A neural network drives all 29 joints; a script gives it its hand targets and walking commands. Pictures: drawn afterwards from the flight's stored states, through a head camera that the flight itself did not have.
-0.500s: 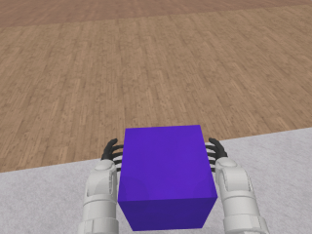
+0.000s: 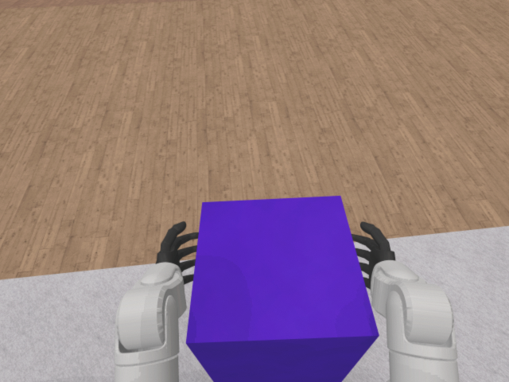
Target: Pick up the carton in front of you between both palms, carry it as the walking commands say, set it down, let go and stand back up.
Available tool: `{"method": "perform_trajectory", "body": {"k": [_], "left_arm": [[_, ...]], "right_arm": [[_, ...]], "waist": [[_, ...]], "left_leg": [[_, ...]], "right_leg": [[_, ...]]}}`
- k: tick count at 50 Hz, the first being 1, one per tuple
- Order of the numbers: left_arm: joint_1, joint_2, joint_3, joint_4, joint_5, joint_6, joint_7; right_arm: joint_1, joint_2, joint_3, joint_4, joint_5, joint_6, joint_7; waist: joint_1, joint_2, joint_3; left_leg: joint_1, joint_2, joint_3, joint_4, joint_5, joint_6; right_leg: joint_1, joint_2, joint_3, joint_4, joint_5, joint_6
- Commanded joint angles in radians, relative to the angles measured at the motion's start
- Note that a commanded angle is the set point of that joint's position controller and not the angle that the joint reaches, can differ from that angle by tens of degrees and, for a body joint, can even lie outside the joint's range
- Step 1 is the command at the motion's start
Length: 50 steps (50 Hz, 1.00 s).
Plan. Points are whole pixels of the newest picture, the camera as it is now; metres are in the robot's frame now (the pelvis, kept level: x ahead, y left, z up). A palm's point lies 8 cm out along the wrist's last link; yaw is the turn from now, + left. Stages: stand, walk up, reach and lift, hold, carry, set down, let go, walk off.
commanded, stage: carry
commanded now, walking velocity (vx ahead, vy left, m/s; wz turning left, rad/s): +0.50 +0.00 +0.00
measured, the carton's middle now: (275, 296) +0.27 -0.01 +0.00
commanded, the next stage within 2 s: none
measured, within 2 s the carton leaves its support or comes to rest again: neither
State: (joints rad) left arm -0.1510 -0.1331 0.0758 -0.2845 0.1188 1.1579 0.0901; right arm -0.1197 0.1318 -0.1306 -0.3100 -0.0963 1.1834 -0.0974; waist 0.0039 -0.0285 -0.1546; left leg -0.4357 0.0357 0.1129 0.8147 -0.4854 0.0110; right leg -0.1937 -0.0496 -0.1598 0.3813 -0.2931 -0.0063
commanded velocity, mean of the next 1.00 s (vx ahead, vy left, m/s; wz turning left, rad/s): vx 0.50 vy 0.00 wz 0.00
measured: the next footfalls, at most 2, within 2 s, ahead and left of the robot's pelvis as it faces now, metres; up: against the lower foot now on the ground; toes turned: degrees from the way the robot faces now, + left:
left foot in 0.12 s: +0.20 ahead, +0.12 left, +0.00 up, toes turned +9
right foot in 0.58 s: +0.55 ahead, -0.08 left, +0.00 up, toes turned -12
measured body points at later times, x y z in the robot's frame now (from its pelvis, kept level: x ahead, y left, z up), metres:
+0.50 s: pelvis +0.31 +0.03 -0.01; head +0.32 +0.04 +0.44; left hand +0.60 +0.16 +0.07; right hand +0.58 -0.14 +0.07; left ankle +0.16 +0.11 -0.74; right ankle +0.45 -0.10 -0.71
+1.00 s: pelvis +0.65 +0.01 -0.01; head +0.66 +0.01 +0.44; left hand +0.96 +0.16 +0.12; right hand +0.96 -0.14 +0.12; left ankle +0.79 +0.13 -0.71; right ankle +0.51 -0.07 -0.74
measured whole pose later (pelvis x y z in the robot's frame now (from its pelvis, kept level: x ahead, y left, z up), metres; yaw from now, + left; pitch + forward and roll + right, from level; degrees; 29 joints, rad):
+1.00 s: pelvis +0.65 +0.01 -0.01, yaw +0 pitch +4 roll +0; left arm -0.34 -0.13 0.15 -0.38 0.08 1.22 0.11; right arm -0.32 0.10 -0.14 -0.40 -0.09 1.26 -0.12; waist 0.02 0.00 -0.07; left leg -0.61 0.08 0.15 0.62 -0.09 0.04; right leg 0.00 -0.02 -0.21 0.31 -0.38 -0.02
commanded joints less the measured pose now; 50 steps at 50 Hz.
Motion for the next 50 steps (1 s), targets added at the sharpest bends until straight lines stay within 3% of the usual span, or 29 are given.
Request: {"method": "perform_trajectory", "body": {"k": [1, 4, 6, 7, 8, 9, 10, 11, 12, 13, 15, 19, 22, 25, 27, 28, 29, 30, 31, 32, 34, 35, 36, 38, 44, 48, 50], "left_arm": [[-0.478, -0.907, -0.690, -0.146, -0.412, 0.035, -0.233], [-0.464, -0.857, -0.693, -0.156, -0.436, 0.064, -0.240], [-0.461, -0.822, -0.690, -0.148, -0.439, 0.084, -0.244], [-0.464, -0.798, -0.683, -0.137, -0.436, 0.095, -0.246], [-0.509, -0.764, -0.683, -0.156, -0.444, 0.110, -0.250], [-0.555, -0.780, -0.690, -0.143, -0.459, 0.122, -0.254], [-0.557, -0.800, -0.678, -0.119, -0.463, 0.123, -0.258], [-0.557, -0.825, -0.670, -0.104, -0.466, 0.120, -0.262], [-0.550, -0.853, -0.670, -0.088, -0.460, 0.114, -0.263], [-0.534, -0.875, -0.669, -0.078, -0.447, 0.106, -0.262], [-0.507, -0.918, -0.675, -0.066, -0.418, 0.088, -0.254], [-0.417, -0.951, -0.664, -0.051, -0.364, 0.057, -0.232], [-0.391, -0.947, -0.667, -0.060, -0.349, 0.048, -0.226], [-0.400, -0.940, -0.681, -0.082, -0.366, 0.050, -0.231], [-0.387, -0.935, -0.684, -0.082, -0.377, 0.049, -0.239], [-0.376, -0.934, -0.683, -0.075, -0.380, 0.047, -0.243], [-0.386, -0.935, -0.686, -0.087, -0.387, 0.043, -0.249], [-0.395, -0.917, -0.678, -0.082, -0.383, 0.040, -0.255], [-0.404, -0.934, -0.681, -0.073, -0.393, 0.032, -0.258], [-0.419, -0.946, -0.691, -0.101, -0.417, 0.030, -0.262], [-0.444, -0.979, -0.709, -0.131, -0.436, 0.022, -0.262], [-0.454, -0.982, -0.714, -0.152, -0.445, 0.020, -0.262], [-0.454, -0.978, -0.719, -0.162, -0.449, 0.019, -0.262], [-0.439, -0.953, -0.722, -0.171, -0.455, 0.023, -0.268], [-0.517, -0.814, -0.700, -0.172, -0.464, 0.049, -0.268], [-0.693, -0.677, -0.658, -0.126, -0.452, 0.080, -0.234], [-0.813, -0.627, -0.631, -0.071, -0.455, 0.102, -0.213]], "right_arm": [[-0.569, 0.888, 0.746, -0.134, 0.428, 0.007, 0.265], [-0.525, 0.845, 0.721, -0.141, 0.401, 0.030, 0.243], [-0.503, 0.811, 0.700, -0.123, 0.384, 0.047, 0.236], [-0.495, 0.790, 0.685, -0.110, 0.375, 0.057, 0.233], [-0.489, 0.774, 0.669, -0.085, 0.354, 0.061, 0.229], [-0.524, 0.780, 0.659, -0.071, 0.353, 0.066, 0.225], [-0.540, 0.801, 0.662, -0.088, 0.363, 0.072, 0.224], [-0.569, 0.829, 0.674, -0.097, 0.372, 0.072, 0.224], [-0.594, 0.858, 0.687, -0.106, 0.380, 0.071, 0.227], [-0.611, 0.887, 0.701, -0.115, 0.392, 0.067, 0.233], [-0.615, 0.923, 0.725, -0.119, 0.413, 0.057, 0.249], [-0.564, 0.923, 0.738, -0.115, 0.432, 0.044, 0.279], [-0.529, 0.907, 0.736, -0.105, 0.429, 0.035, 0.290], [-0.503, 0.899, 0.732, -0.103, 0.418, 0.029, 0.291], [-0.500, 0.891, 0.732, -0.114, 0.412, 0.028, 0.289], [-0.497, 0.887, 0.735, -0.118, 0.410, 0.027, 0.289], [-0.510, 0.877, 0.738, -0.132, 0.409, 0.024, 0.288], [-0.540, 0.878, 0.752, -0.157, 0.419, 0.028, 0.287], [-0.545, 0.868, 0.756, -0.172, 0.417, 0.027, 0.285], [-0.560, 0.886, 0.757, -0.170, 0.414, 0.018, 0.280], [-0.557, 0.918, 0.754, -0.177, 0.412, 0.005, 0.271], [-0.543, 0.931, 0.755, -0.176, 0.408, -0.001, 0.265], [-0.527, 0.937, 0.755, -0.175, 0.400, -0.006, 0.259], [-0.494, 0.932, 0.756, -0.164, 0.382, -0.011, 0.246], [-0.602, 0.828, 0.758, -0.179, 0.380, 0.009, 0.218], [-0.813, 0.701, 0.738, -0.149, 0.417, 0.050, 0.200], [-0.931, 0.650, 0.704, -0.092, 0.435, 0.076, 0.190]], "waist": [[0.023, -0.102, -0.143], [0.008, -0.127, -0.139], [-0.007, -0.059, -0.183], [-0.021, 0.022, -0.218], [-0.039, 0.286, -0.216], [-0.037, 0.308, -0.189], [-0.033, 0.217, -0.173], [-0.033, 0.147, -0.179], [-0.029, 0.066, -0.188], [-0.022, 0.056, -0.183], [-0.019, 0.101, -0.183], [-0.026, 0.142, -0.148], [-0.028, 0.165, -0.084], [-0.028, 0.194, -0.046], [-0.010, 0.212, -0.100], [0.008, 0.189, -0.155], [0.028, 0.137, -0.217], [0.031, -0.084, -0.305], [0.029, -0.248, -0.310], [0.021, -0.174, -0.276], [0.018, -0.014, -0.248], [0.013, 0.000, -0.239], [0.012, -0.022, -0.247], [0.013, -0.059, -0.241], [0.020, -0.109, -0.119], [0.045, -0.127, -0.066], [0.036, -0.136, -0.053]], "left_leg": [[-0.220, 0.018, 0.023, -0.142, 0.131, -0.003], [0.064, -0.031, 0.114, -0.317, 0.300, -0.010], [0.397, -0.057, 0.165, -0.347, 0.313, 0.007], [0.560, 0.035, 0.036, -0.368, 0.226, 0.023], [0.618, 0.313, -0.467, -0.569, 0.058, 0.116], [0.665, 0.407, -0.657, -0.606, 0.149, 0.227], [0.638, 0.407, -0.599, -0.578, 0.258, 0.237], [0.610, 0.381, -0.524, -0.561, 0.343, 0.228], [0.582, 0.360, -0.446, -0.572, 0.359, 0.196], [0.544, 0.328, -0.359, -0.588, 0.413, 0.160], [0.540, 0.283, -0.240, -0.600, 0.519, 0.124], [0.597, 0.222, -0.104, -0.595, 0.675, 0.114], [0.564, 0.186, -0.025, -0.588, 0.777, 0.107], [0.540, 0.184, 0.024, -0.566, 0.900, 0.090], [0.534, 0.173, 0.082, -0.423, 1.054, 0.055], [0.483, 0.141, 0.134, -0.270, 1.047, 0.031], [0.343, 0.119, 0.127, -0.084, 0.846, 0.013], [0.086, 0.047, 0.092, 0.218, 0.539, -0.021], [-0.140, -0.076, 0.001, 0.431, 0.044, -0.031], [-0.214, -0.010, -0.104, 0.533, 0.033, 0.003], [-0.209, 0.066, -0.130, 0.458, 0.128, 0.032], [-0.181, 0.086, -0.129, 0.380, 0.167, 0.028], [-0.152, 0.083, -0.107, 0.323, 0.193, 0.020], [-0.144, 0.072, -0.067, 0.224, 0.203, 0.008], [-0.214, 0.042, 0.031, -0.093, 0.355, -0.011], [-0.185, 0.014, 0.071, -0.188, 0.417, 0.029], [-0.145, 0.009, 0.067, -0.206, 0.405, 0.062]], "right_leg": [[0.326, -0.254, 0.250, -0.152, 0.229, -0.124], [0.137, -0.194, 0.093, -0.098, 0.165, -0.077], [-0.057, -0.138, -0.008, 0.098, 0.196, -0.035], [-0.179, -0.101, -0.053, 0.282, 0.148, 0.001], [-0.376, 0.000, -0.067, 0.581, -0.064, 0.059], [-0.546, 0.032, 0.039, 0.740, -0.223, 0.041], [-0.590, -0.033, 0.109, 0.832, -0.226, 0.007], [-0.597, -0.065, 0.125, 0.856, -0.183, -0.009], [-0.587, -0.093, 0.136, 0.819, -0.116, -0.014], [-0.550, -0.105, 0.138, 0.744, -0.058, -0.011], [-0.510, -0.073, 0.092, 0.635, 0.001, -0.002], [-0.528, -0.035, 0.026, 0.423, 0.117, 0.008], [-0.462, 0.001, -0.041, 0.245, 0.186, 0.000], [-0.334, 0.030, -0.087, 0.137, 0.285, -0.021], [-0.143, 0.076, -0.126, 0.098, 0.281, -0.033], [0.033, 0.112, -0.163, 0.056, 0.238, -0.036], [0.236, 0.039, -0.084, 0.071, 0.159, -0.037], [0.434, -0.259, 0.387, 0.001, -0.069, -0.159], [0.506, -0.383, 0.714, -0.157, -0.027, -0.264], [0.476, -0.376, 0.624, -0.149, 0.073, -0.256], [0.354, -0.317, 0.432, -0.115, 0.270, -0.188], [0.301, -0.296, 0.361, -0.130, 0.289, -0.152], [0.279, -0.278, 0.299, -0.140, 0.293, -0.132], [0.262, -0.258, 0.226, -0.160, 0.309, -0.132], [0.271, -0.189, 0.077, -0.169, 0.388, -0.130], [0.269, -0.179, 0.040, -0.124, 0.441, -0.137], [0.262, -0.190, 0.037, -0.077, 0.461, -0.129]]}}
